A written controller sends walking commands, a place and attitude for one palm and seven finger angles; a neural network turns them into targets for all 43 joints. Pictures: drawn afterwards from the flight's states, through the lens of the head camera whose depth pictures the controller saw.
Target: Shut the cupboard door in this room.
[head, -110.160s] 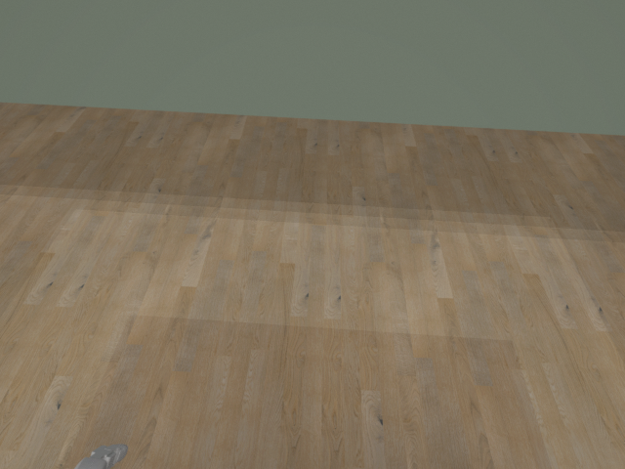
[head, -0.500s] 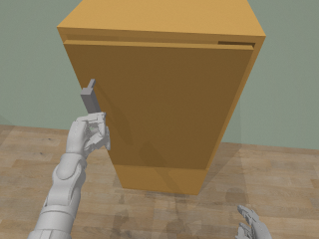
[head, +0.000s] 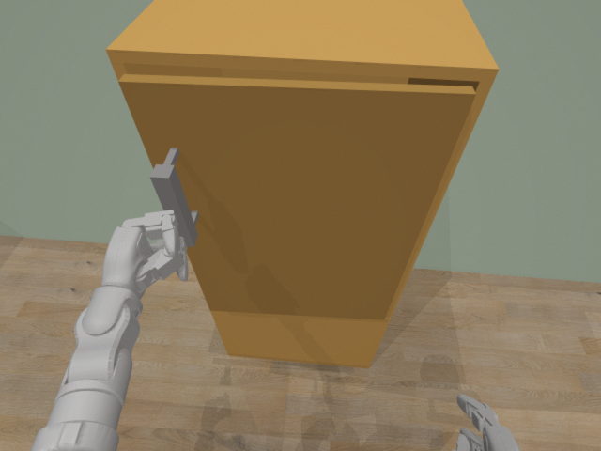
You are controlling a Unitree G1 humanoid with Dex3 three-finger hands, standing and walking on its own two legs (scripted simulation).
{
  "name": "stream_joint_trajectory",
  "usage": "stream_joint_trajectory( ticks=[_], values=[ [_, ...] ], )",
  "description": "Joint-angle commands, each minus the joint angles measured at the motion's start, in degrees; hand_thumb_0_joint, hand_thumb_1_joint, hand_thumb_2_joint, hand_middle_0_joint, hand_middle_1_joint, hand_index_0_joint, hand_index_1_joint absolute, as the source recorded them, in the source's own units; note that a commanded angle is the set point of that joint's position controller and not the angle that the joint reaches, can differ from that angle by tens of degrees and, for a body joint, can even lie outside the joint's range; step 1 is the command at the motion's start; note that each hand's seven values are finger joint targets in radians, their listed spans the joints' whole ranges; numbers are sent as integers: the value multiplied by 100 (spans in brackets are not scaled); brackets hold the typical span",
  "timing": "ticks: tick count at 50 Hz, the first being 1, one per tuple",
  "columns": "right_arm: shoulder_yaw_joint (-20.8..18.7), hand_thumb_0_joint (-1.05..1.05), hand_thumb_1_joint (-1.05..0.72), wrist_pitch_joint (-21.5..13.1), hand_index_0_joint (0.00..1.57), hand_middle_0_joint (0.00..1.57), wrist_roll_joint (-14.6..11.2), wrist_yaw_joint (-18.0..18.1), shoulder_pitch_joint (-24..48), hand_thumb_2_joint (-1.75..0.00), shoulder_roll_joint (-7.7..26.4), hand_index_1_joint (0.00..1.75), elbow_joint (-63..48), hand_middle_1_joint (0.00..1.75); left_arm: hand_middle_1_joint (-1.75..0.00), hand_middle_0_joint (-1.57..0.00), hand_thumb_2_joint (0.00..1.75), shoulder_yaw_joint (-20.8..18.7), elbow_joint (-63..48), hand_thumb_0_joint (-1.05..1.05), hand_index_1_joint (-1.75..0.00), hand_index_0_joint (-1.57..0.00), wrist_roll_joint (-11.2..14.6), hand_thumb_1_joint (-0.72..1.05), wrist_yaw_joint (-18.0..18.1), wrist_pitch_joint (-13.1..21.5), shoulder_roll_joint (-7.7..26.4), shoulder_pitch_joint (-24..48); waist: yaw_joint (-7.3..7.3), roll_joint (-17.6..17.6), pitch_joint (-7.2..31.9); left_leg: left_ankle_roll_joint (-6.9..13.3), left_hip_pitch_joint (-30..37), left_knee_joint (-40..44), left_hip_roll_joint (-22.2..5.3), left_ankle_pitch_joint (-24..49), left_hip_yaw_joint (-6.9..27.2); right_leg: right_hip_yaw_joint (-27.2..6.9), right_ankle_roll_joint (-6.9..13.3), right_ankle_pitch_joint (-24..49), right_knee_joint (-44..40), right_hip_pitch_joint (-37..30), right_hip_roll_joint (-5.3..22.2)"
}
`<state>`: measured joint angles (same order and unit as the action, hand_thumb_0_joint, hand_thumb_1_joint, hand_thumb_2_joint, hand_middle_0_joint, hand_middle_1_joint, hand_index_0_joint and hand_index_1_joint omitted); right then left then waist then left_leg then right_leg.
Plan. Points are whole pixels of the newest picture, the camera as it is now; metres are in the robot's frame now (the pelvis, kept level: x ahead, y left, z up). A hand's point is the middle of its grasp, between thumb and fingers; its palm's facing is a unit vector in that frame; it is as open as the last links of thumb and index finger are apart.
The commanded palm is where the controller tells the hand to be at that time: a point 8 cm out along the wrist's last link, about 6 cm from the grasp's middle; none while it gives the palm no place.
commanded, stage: push the door shut along its arc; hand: left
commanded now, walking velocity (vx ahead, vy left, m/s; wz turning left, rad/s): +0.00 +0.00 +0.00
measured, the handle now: (180, 198) +0.45 +0.20 +0.08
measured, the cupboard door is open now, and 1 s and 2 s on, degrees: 2 0 0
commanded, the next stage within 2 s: pull the fist back off the door in 0.76 s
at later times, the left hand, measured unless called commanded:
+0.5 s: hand (182, 232) +0.38 +0.18 +0.08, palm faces -0.17 -0.98 -0.03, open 2.6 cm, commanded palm +0.39 +0.21 +0.09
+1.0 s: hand (192, 229) +0.39 +0.17 +0.09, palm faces -0.02 -1.00 +0.06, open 2.8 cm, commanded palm +0.39 +0.21 +0.09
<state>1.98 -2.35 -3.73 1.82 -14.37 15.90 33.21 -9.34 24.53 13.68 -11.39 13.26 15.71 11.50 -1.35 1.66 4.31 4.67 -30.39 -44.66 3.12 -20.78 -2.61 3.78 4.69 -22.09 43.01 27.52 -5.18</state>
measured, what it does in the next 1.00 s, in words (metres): shifts its weight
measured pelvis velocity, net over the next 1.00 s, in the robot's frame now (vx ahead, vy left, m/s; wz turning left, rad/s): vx -0.07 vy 0.06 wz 0.10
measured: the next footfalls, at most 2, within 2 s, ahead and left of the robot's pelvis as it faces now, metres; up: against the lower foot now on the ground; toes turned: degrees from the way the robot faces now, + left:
none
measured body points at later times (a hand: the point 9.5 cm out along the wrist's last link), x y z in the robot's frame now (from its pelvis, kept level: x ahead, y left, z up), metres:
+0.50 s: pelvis -0.02 +0.04 -0.01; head +0.03 +0.04 +0.44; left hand +0.39 +0.24 +0.09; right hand +0.09 -0.22 -0.12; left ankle +0.02 +0.07 -0.71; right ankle +0.00 -0.06 -0.71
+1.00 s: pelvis -0.07 +0.06 -0.03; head -0.01 +0.08 +0.42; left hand +0.38 +0.22 +0.09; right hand +0.02 -0.21 -0.13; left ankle +0.02 +0.07 -0.71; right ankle +0.00 -0.06 -0.71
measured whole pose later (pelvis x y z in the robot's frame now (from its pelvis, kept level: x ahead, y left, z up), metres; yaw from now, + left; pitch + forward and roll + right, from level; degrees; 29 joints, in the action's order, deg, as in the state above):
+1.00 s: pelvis -0.07 +0.06 -0.03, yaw +6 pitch +11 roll -3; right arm 2.3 -6.3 -1.5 1.5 -18.4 17.4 41.2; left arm -1.7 59.7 11.7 -1.0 17.4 10.1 50.0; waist -5.5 1.3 3.5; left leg 4.8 -45.9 -50.9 7.6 -17.1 -2.4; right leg 4.4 0.5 -20.0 51.4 42.1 -1.0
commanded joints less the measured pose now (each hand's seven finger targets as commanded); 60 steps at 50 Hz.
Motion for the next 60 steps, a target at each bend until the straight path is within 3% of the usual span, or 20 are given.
stream_joint_trajectory(
  ticks=[1,6,7,10,12,18,25,27,35,37,41,43,44,46,47,49,52,54,57,60],
  values=[
    [-294,0,-90,-281,20,20,-20,69,240,-90,721,30,-788,30,-150,-130,90,-133,-1198,0,-150,-130,117,90,-120,370,861,2324,-139,-179,1380,-178,890,451,-249,1025,566,-738,-504,1593,-717,-342,466],
    [-264,0,-90,-310,20,20,8,106,167,-90,747,30,-648,30,-150,-130,90,-85,-734,0,-150,-130,76,90,-124,534,924,3128,-252,-79,1405,-206,1017,502,-275,878,681,-612,-379,1205,-664,-35,422],
    [-287,0,-90,-298,20,20,24,105,86,-90,793,30,-621,30,-150,-130,90,-350,-609,0,-150,-130,59,90,-102,549,1205,3064,-157,-119,1533,-218,1049,493,-283,978,707,-602,-357,1260,-617,-128,422],
    [-257,0,-90,-278,20,20,9,60,43,-90,777,30,-599,30,-150,-130,90,60,-43,0,-150,-130,-6,90,-201,463,797,3239,-236,100,1436,-268,1155,533,-289,971,775,-504,-328,1182,-583,177,400],
    [-296,0,-90,-226,20,20,26,56,-103,-90,855,30,-532,30,-150,-130,90,-162,330,0,-150,-130,-44,90,-229,415,1064,3355,-237,-90,1463,-289,1191,544,-328,1047,862,-437,-308,1157,-553,250,386],
    [-341,0,-90,-221,20,20,13,20,-268,-90,898,30,-431,30,-150,-130,90,333,600,0,-150,-130,-26,90,-355,532,607,4555,-519,-11,1487,-397,1659,631,-452,976,1205,-272,-275,878,-469,933,332],
    [-398,0,-90,-295,20,20,41,11,-481,-90,996,30,-36,30,-150,-130,90,975,1344,0,-150,-130,-114,90,-312,777,-20,6160,-868,81,1432,-581,2051,876,-613,-217,1967,-203,-303,304,-142,1997,362],
    [-409,0,-90,-302,20,20,56,24,-550,-90,1049,30,59,30,-150,-130,90,930,1452,0,-150,-130,-144,90,-296,833,110,6521,-906,134,1560,-603,2095,879,-587,-349,2024,-213,-293,284,-66,2105,388],
    [-333,0,-90,-456,20,20,32,122,-568,-90,1116,30,280,30,-150,-130,90,1417,1945,0,-150,-130,-76,90,-361,852,-369,7333,-1097,18,1498,-556,1747,974,-572,-1512,2207,-264,-317,-104,130,2548,421],
    [-322,0,-90,-488,20,20,23,166,-626,-90,1157,30,324,30,-150,-130,90,1274,2123,0,-150,-130,-68,90,-369,813,-151,7301,-1134,-139,1456,-519,1545,970,-560,-1738,2178,-274,-322,-192,111,2573,415],
    [-279,0,-90,-588,20,20,21,201,-616,-90,1159,30,324,30,-150,-130,90,1315,2178,0,-150,-130,-6,90,-376,732,-216,7483,-1123,35,1571,-537,1492,958,-570,-1970,2246,-304,-324,-278,236,2706,424],
    [-277,0,-90,-593,20,20,33,207,-697,-90,1193,30,328,30,-150,-130,90,1097,2338,0,-150,-130,-42,90,-325,672,96,7434,-1105,57,1594,-571,1406,964,-570,-1982,2254,-298,-316,-311,263,2735,412],
    [-283,0,-90,-619,20,20,85,198,-447,-90,1115,30,277,30,-150,-130,90,205,2218,0,-150,-130,391,90,541,634,63,7768,-806,0,1640,-623,970,949,-498,-2128,2174,-241,-310,-363,328,2611,403],
    [-286,0,-90,-641,20,20,171,49,-485,-90,1022,30,205,30,-150,-130,90,490,2258,0,-150,-130,194,90,1278,601,-420,7400,-895,-13,1766,-608,971,896,-522,-2130,2132,-156,-359,-382,317,2468,407],
    [-306,0,-90,-649,20,20,221,5,-561,-90,1027,30,218,30,-150,-130,90,394,2308,0,-150,-130,53,90,1482,641,-313,7316,-905,-231,1748,-588,883,849,-494,-1951,2082,-147,-371,-310,293,2382,396],
    [-363,0,-90,-594,20,20,284,-91,-698,-90,1050,30,248,30,-150,-130,90,540,2245,0,-150,-130,-327,90,1709,783,-236,7378,-997,-190,2022,-566,1018,649,-536,-1488,2018,-181,-392,-191,328,2408,423],
    [-412,0,-90,-510,20,20,354,-187,-831,-90,1101,30,259,30,-150,-130,90,599,2293,0,-150,-130,-890,90,1766,1065,126,7524,-1047,-23,2080,-567,1148,583,-611,-1796,2197,-239,-405,-292,444,2765,457],
    [-420,0,-90,-469,20,20,363,-251,-787,-90,1116,30,222,30,-150,-130,90,800,2387,0,-150,-130,-1046,90,1748,1154,-12,7584,-1050,249,1944,-699,1296,697,-705,-2175,2546,-242,-409,-388,652,3175,454],
    [-480,0,-90,-383,20,20,333,-279,-783,-90,1195,30,127,30,-150,-130,90,578,2513,0,-150,-130,-871,90,1606,1071,76,7236,-872,294,2050,-836,1463,874,-766,-2324,2793,-264,-395,-349,792,3186,429],
    [-474,0,-90,-337,20,20,258,-255,-710,-90,1151,30,13,30,-150,-130,90,645,2491,0,-150,-130,-556,90,1444,859,-227,6939,-823,-61,1970,-722,1226,870,-738,-2357,2546,-294,-422,-398,614,2802,397]
  ],
)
